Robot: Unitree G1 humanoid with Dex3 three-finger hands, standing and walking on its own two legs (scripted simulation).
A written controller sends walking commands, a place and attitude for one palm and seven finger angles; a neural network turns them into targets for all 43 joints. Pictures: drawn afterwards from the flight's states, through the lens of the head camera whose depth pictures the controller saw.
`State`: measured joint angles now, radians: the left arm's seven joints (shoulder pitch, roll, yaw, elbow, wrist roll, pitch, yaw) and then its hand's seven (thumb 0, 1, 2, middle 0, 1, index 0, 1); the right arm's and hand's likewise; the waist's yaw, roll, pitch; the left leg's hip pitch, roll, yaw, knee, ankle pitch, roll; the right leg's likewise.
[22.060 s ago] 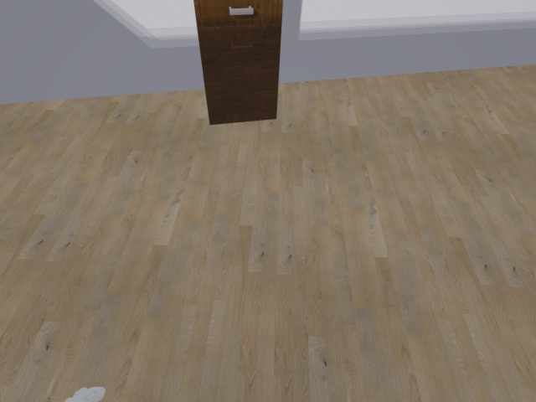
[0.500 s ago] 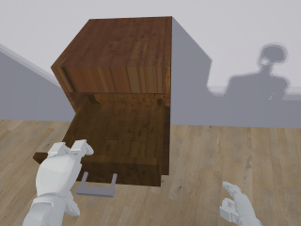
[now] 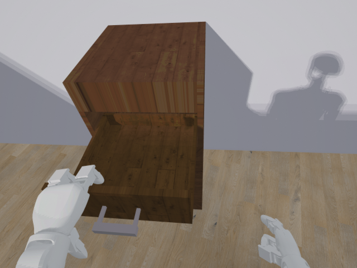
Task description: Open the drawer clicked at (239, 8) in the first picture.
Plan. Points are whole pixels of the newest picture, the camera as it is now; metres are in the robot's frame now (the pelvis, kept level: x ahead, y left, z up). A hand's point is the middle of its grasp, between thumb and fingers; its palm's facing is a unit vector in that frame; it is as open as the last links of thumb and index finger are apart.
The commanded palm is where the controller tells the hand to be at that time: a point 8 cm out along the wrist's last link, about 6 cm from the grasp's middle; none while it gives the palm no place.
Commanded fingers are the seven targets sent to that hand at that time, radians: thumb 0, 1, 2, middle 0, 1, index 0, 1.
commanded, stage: draw the hand back to the body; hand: left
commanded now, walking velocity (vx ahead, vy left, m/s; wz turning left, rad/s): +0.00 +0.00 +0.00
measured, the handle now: (117, 220) +0.24 +0.22 -0.09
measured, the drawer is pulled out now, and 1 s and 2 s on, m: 0.30 0.30 0.30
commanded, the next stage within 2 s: step back with the hand held close in 1.26 s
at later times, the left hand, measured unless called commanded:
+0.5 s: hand (78, 196) +0.20 +0.22 +0.13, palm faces +0.35 -0.85 -0.39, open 13.2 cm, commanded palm +0.15 +0.26 +0.15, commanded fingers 0.00 -0.05 0.50 -0.27 -0.91 -0.27 -0.91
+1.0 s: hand (53, 190) +0.19 +0.24 +0.16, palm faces +0.42 -0.80 -0.42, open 9.1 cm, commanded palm +0.14 +0.28 +0.18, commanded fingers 0.00 0.83 0.87 -0.20 -0.34 -0.20 -0.34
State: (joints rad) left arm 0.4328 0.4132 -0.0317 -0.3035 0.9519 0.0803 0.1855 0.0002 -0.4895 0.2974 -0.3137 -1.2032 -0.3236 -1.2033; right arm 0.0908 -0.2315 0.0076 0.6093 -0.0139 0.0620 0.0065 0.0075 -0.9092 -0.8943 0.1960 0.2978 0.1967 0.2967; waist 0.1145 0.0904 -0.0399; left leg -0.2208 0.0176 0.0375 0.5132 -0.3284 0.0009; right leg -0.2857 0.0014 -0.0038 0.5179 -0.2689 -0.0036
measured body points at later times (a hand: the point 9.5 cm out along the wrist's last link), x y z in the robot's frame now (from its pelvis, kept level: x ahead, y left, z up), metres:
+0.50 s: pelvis +0.01 +0.00 +0.00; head +0.01 -0.02 +0.45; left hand +0.17 +0.26 +0.15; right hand +0.22 -0.20 -0.07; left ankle -0.04 +0.12 -0.74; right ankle +0.00 -0.12 -0.74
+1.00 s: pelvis +0.02 +0.00 +0.01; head +0.02 -0.02 +0.46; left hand +0.16 +0.28 +0.18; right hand +0.23 -0.21 -0.07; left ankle -0.04 +0.12 -0.74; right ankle +0.00 -0.12 -0.74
